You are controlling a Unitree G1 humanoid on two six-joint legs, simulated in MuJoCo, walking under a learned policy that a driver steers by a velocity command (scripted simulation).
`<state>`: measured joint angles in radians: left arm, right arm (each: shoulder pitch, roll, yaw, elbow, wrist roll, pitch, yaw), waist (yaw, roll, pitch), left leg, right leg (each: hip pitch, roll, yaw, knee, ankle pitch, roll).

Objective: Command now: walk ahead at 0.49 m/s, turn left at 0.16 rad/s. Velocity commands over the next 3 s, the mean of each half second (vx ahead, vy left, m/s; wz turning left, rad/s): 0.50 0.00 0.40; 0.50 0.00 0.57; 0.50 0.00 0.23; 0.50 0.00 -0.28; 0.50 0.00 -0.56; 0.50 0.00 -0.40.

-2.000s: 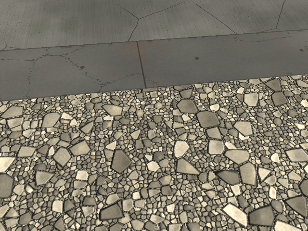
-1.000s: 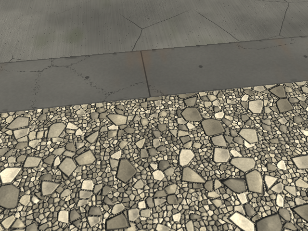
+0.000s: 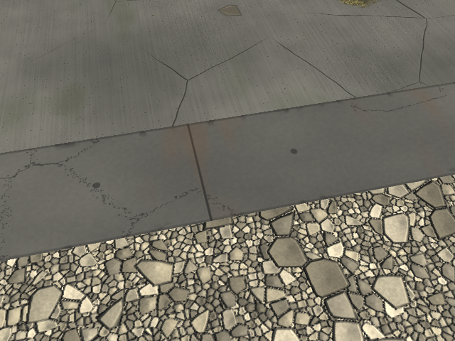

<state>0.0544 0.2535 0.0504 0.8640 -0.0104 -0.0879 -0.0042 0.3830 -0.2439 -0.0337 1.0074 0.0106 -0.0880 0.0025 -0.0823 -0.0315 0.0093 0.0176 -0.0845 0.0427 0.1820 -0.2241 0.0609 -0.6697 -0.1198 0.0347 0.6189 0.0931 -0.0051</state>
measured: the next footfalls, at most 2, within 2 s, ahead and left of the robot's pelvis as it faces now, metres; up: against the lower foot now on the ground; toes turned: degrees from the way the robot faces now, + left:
right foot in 0.14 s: +0.28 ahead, -0.15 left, +0.00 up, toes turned +2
left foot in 0.66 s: +0.49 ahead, +0.17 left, +0.00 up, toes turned +24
